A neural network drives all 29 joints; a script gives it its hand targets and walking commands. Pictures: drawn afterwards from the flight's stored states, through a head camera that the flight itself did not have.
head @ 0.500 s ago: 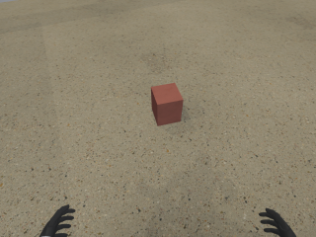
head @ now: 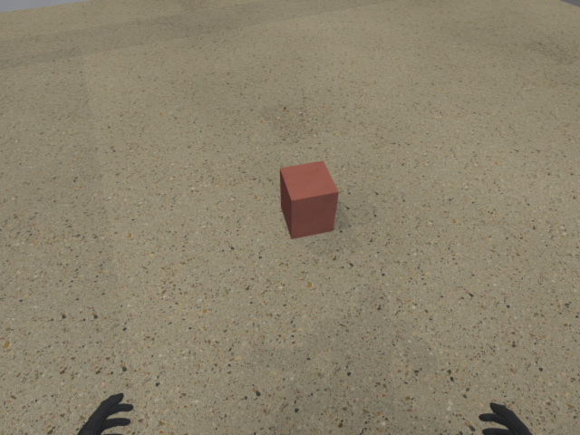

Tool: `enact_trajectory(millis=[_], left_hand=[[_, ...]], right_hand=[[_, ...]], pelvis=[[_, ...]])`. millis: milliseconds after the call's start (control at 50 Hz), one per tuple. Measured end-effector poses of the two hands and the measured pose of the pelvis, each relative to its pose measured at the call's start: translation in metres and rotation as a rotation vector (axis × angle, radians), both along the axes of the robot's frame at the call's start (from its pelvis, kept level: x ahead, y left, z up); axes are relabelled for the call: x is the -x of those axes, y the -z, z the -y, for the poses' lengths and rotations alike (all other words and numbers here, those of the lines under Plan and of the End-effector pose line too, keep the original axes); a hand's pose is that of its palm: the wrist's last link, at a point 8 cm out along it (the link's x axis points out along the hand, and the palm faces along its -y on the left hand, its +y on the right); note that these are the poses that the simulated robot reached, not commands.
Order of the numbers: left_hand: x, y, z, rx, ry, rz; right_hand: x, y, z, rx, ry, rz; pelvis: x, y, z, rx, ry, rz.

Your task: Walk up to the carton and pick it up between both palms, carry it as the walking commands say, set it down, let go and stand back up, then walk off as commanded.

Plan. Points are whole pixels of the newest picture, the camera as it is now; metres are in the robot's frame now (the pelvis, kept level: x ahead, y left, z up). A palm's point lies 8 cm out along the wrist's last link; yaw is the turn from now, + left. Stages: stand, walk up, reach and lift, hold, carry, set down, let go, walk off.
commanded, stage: stand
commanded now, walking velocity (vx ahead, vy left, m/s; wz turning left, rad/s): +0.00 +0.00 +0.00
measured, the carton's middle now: (307, 200) +1.15 -0.04 -0.65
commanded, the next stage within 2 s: walk up in 1.10 s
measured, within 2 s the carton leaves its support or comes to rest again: neither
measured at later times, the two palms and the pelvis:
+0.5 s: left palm out of the picture +0.10 +0.31 -0.10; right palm out of the picture +0.10 -0.31 -0.09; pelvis +0.00 +0.01 +0.01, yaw +0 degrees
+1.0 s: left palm out of the picture +0.10 +0.32 -0.10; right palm out of the picture +0.10 -0.31 -0.09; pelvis +0.00 +0.01 +0.01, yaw +0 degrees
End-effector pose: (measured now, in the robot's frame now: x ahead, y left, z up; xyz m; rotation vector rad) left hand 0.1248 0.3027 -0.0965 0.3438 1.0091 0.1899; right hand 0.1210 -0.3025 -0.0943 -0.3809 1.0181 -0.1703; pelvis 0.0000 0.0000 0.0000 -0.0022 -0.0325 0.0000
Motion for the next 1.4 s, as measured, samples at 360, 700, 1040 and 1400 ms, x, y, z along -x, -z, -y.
enact_trajectory(millis=[360, 700, 1040, 1400], left_hand=[[0.022, 0.004, -0.006, 0.007, -0.028, -0.065], [0.035, 0.005, -0.014, -0.009, -0.038, -0.118], [0.027, 0.006, -0.012, -0.001, -0.042, -0.112], [0.010, -0.002, -0.022, -0.020, -0.008, -0.063]], right_hand=[[0.010, -0.005, 0.001, 0.012, 0.035, -0.038], [0.028, 0.001, 0.002, 0.009, 0.058, -0.098], [0.017, -0.004, 0.004, 0.019, 0.059, -0.085], [0.012, -0.006, 0.018, 0.022, 0.050, -0.041]], pelvis=[[0.003, -0.006, -0.004, 0.003, -0.001, 0.011], [0.004, -0.007, -0.006, 0.001, 0.001, 0.002], [-0.001, -0.008, -0.006, 0.001, 0.000, -0.001], [-0.015, -0.003, -0.004, -0.008, 0.007, -0.014]])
